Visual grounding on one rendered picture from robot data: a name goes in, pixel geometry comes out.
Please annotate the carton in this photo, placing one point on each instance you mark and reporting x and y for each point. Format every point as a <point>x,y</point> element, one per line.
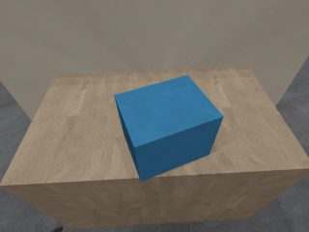
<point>167,125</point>

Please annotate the pedestal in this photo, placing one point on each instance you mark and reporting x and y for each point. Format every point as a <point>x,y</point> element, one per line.
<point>74,164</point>

